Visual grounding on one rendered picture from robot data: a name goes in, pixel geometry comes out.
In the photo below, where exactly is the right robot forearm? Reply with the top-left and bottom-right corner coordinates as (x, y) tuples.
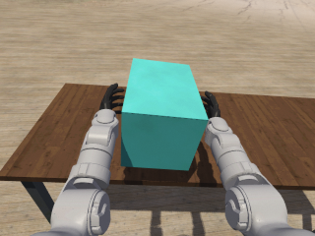
(204, 117), (287, 220)

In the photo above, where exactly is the table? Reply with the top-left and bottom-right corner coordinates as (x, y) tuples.
(0, 83), (315, 233)

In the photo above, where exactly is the left robot hand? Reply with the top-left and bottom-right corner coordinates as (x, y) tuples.
(99, 83), (125, 114)

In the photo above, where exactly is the right robot hand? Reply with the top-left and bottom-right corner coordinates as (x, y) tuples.
(200, 91), (221, 119)

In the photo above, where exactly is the left robot forearm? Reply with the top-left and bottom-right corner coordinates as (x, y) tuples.
(50, 109), (119, 226)

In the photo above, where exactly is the robot left upper arm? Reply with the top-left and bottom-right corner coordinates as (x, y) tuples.
(30, 189), (111, 236)

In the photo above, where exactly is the robot right upper arm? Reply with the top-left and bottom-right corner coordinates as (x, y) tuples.
(224, 184), (315, 236)

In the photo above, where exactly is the carton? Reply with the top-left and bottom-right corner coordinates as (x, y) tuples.
(120, 58), (209, 171)

